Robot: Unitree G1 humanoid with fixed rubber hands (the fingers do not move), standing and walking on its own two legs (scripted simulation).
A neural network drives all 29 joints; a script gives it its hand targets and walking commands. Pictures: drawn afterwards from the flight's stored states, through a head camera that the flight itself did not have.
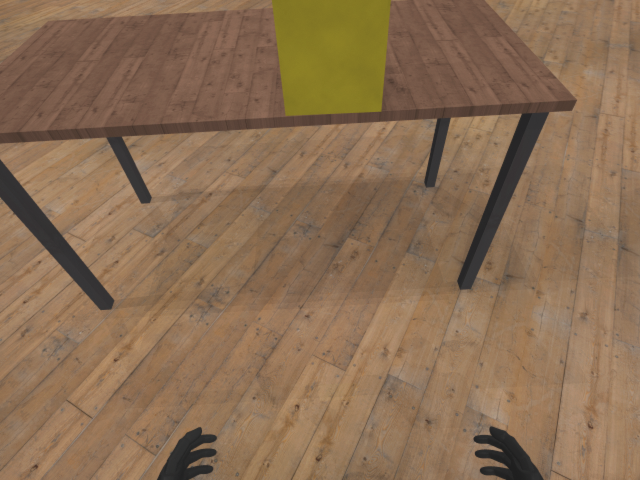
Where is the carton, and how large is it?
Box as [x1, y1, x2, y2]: [272, 0, 390, 115]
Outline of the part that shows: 272,0 285,114 294,115 380,111 390,0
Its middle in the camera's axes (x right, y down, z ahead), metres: +0.02 -0.44 +0.82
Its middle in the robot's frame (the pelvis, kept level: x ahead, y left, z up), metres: +0.93 -0.02 +0.14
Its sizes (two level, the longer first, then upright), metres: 0.210 0.200 0.250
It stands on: a table, 0.77 m high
